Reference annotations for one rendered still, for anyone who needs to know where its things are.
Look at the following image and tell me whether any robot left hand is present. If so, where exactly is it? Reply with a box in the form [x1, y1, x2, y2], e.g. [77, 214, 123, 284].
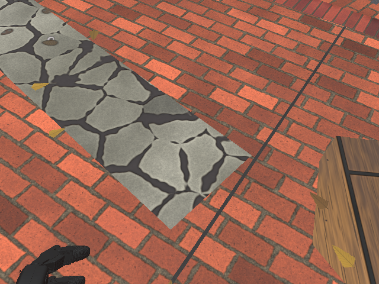
[16, 245, 90, 284]

